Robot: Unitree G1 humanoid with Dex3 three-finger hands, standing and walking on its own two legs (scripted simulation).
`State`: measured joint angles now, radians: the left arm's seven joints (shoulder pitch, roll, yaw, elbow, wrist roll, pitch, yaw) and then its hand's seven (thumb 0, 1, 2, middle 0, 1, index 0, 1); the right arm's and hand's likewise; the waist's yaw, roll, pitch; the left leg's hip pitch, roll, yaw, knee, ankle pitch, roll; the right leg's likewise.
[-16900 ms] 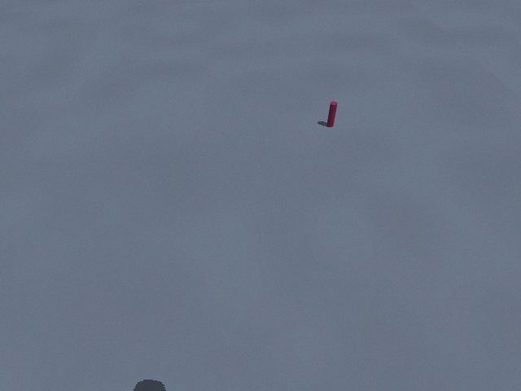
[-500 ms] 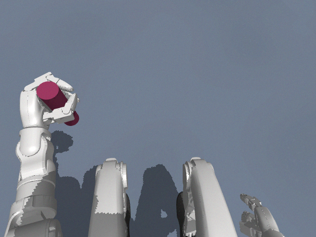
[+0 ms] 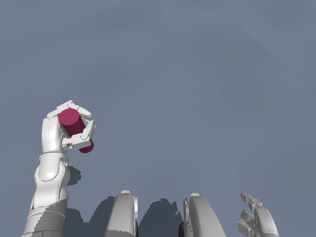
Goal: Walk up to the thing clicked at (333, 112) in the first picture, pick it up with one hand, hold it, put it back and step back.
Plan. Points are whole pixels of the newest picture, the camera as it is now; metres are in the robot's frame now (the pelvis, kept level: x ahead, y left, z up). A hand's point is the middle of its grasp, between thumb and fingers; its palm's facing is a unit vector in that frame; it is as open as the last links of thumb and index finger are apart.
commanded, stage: lift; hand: left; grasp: from the side
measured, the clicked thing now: (78, 133) +0.37 +0.22 +0.00
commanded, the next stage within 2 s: hold in 1.02 s
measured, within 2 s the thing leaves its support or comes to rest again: neither
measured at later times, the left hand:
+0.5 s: hand (75, 114) +0.36 +0.19 +0.11, palm faces +0.13 -0.99 -0.04, open 5.2 cm
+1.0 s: hand (77, 99) +0.37 +0.18 +0.15, palm faces +0.13 -0.99 -0.03, open 5.2 cm
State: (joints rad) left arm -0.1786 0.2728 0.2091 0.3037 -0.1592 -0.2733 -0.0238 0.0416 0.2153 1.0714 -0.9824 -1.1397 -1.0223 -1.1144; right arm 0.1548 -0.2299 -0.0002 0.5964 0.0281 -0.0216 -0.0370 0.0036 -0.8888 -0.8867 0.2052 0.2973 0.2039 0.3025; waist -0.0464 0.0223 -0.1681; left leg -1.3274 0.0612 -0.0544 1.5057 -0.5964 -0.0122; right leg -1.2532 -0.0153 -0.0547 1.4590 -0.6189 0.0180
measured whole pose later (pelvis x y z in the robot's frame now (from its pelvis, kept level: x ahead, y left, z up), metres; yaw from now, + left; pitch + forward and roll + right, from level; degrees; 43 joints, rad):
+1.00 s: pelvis +0.04 +0.00 +0.11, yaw +1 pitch +11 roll -2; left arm -0.12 0.20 0.14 0.38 -0.15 -0.34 -0.02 0.04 0.21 1.07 -0.98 -1.14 -1.02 -1.11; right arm 0.23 -0.22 0.00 0.64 0.00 -0.01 -0.03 0.01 -0.90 -0.89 0.20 0.30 0.20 0.30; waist -0.04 0.01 -0.06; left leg -0.71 0.06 -0.01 0.98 -0.45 -0.02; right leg -0.65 -0.02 -0.04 0.93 -0.47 0.02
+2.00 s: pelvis +0.04 +0.00 +0.13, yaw +1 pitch +6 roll -1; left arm -0.11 0.17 0.11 0.41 -0.14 -0.34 -0.01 0.04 0.22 1.07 -0.98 -1.14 -1.02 -1.12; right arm 0.22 -0.22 0.00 0.65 0.00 -0.01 -0.02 0.01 -0.91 -0.90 0.20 0.30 0.20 0.30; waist -0.03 0.01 -0.02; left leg -0.54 0.05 0.00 0.83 -0.39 -0.01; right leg -0.49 -0.02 -0.03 0.80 -0.41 0.02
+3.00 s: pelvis +0.04 +0.00 +0.13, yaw +1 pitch +6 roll -1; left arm -0.12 0.18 0.12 0.43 -0.14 -0.36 -0.01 0.04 0.22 1.07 -0.98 -1.14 -1.02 -1.12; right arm 0.22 -0.22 -0.01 0.66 0.00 -0.01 -0.01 0.01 -0.91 -0.90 0.20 0.30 0.20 0.30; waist -0.03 0.01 -0.02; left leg -0.52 0.05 0.00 0.82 -0.40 -0.01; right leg -0.47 -0.02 -0.03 0.78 -0.41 0.02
